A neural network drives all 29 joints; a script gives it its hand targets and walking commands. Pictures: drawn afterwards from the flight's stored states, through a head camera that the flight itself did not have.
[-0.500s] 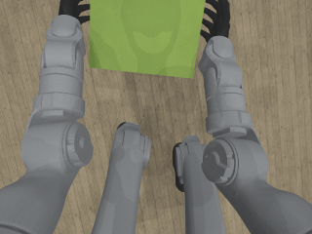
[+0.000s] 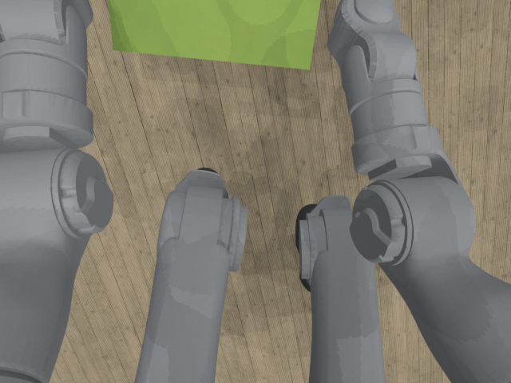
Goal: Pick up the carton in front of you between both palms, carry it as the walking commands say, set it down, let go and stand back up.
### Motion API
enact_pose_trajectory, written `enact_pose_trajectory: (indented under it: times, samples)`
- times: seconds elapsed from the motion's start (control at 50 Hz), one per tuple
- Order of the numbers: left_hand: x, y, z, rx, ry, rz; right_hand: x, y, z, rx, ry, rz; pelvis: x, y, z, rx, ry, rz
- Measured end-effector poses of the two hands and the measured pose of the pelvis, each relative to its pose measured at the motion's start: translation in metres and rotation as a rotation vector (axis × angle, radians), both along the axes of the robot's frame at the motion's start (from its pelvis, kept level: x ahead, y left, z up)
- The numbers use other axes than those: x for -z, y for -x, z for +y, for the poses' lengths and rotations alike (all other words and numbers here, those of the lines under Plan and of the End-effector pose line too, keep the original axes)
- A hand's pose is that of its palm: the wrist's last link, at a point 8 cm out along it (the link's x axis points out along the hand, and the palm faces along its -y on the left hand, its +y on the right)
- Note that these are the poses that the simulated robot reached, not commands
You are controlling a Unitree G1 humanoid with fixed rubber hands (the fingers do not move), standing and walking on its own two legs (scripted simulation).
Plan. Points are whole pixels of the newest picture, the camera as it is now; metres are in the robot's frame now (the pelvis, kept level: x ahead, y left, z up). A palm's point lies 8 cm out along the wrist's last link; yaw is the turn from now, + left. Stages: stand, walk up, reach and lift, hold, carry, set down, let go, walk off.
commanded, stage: set down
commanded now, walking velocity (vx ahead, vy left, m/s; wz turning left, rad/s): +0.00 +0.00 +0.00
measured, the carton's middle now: out of the picture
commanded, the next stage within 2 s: none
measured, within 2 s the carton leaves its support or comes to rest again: rests again in 0.62 s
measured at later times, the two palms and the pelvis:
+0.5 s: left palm out of the picture +0.51 +0.31 -0.18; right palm out of the picture +0.56 +0.01 -0.18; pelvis -0.01 +0.00 -0.02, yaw -1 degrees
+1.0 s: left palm out of the picture +0.52 +0.31 -0.21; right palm out of the picture +0.57 +0.00 -0.21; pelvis +0.00 +0.00 -0.03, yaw +0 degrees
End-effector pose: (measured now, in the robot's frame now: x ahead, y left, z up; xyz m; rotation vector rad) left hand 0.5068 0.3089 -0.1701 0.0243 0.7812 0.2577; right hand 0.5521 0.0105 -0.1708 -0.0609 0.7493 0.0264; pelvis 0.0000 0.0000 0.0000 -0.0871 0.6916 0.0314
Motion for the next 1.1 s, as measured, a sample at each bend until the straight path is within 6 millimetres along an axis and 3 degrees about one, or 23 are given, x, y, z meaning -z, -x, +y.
enact_pose_trajectory:
  times: [0.44, 0.78, 0.94, 1.02, 1.1]
  samples:
    - [0.011, 0.004, 0.003, 0.018, 0.033, -0.005, 0.010, -0.003, -0.004, -0.061, -0.035, -0.011, 0.016, 0.009, -0.004, 0.025, -0.020, -0.051]
    - [0.033, -0.012, 0.001, 0.025, 0.041, -0.028, 0.035, -0.014, -0.009, -0.069, -0.087, -0.035, 0.020, -0.004, -0.001, 0.039, -0.029, -0.009]
    - [0.036, -0.010, 0.000, 0.017, 0.057, -0.045, 0.037, -0.014, -0.009, -0.074, -0.097, -0.058, 0.024, -0.005, -0.002, 0.037, -0.036, -0.017]
    - [0.040, -0.006, 0.001, 0.015, 0.062, -0.045, 0.037, -0.013, -0.012, -0.108, -0.056, -0.065, 0.026, -0.003, -0.003, 0.030, -0.039, -0.042]
    - [0.059, 0.015, 0.009, -0.024, 0.037, 0.012, 0.055, 0.000, -0.026, -0.127, 0.023, -0.008, 0.027, -0.001, -0.002, 0.024, -0.034, -0.068]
